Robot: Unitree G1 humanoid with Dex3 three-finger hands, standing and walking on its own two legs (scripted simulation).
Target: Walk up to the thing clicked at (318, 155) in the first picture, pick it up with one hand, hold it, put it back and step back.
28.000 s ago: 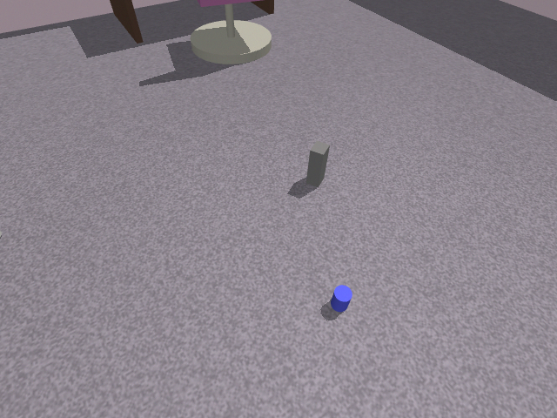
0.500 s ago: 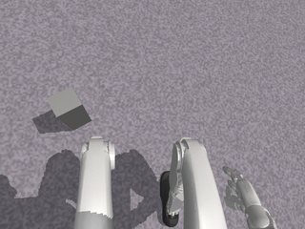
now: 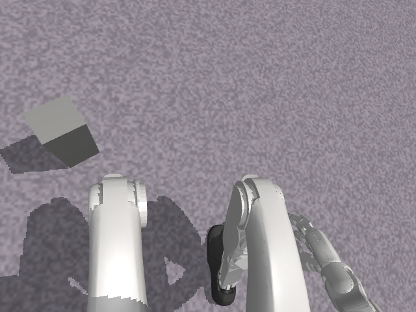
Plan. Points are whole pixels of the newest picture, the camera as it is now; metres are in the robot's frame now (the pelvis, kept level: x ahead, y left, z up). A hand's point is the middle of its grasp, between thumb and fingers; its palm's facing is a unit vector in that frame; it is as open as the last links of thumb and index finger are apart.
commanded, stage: approach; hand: left
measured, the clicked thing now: (68, 136) +0.43 +0.28 -0.23
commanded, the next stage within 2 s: close in in 0.16 s
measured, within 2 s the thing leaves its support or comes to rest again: neither
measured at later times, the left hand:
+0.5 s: hand (27, 158) +0.37 +0.34 -0.20, palm faces +0.26 -0.96 +0.09, open 17.6 cm
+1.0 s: hand (50, 153) +0.39 +0.30 -0.20, palm faces +0.32 -0.95 +0.03, open 17.6 cm
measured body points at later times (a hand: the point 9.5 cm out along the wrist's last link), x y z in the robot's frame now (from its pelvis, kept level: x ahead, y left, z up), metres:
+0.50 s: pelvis +0.00 +0.02 -0.06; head +0.21 +0.18 +0.30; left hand +0.35 +0.39 -0.20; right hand +0.21 -0.23 -0.10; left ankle +0.08 +0.14 -0.30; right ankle +0.11 -0.13 -0.30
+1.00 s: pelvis -0.01 +0.02 -0.06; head +0.19 +0.18 +0.30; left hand +0.36 +0.35 -0.20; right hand +0.16 -0.23 -0.10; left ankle +0.08 +0.14 -0.30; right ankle +0.11 -0.13 -0.30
